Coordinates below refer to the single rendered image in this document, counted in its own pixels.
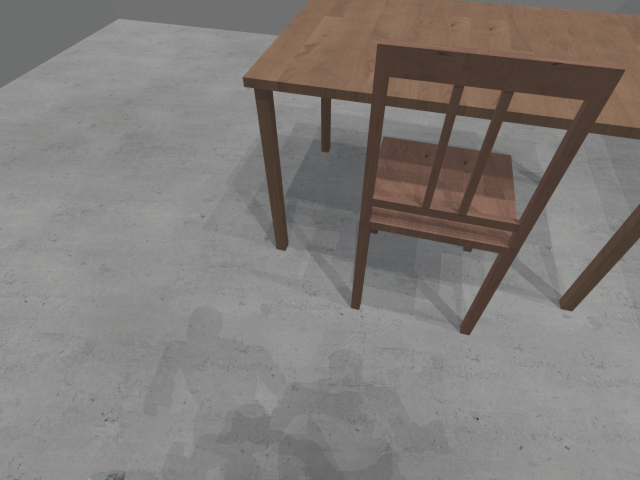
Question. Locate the table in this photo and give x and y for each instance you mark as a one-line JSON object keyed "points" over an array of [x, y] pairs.
{"points": [[329, 51]]}

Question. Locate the chair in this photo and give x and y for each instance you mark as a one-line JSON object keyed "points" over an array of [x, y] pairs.
{"points": [[462, 196]]}

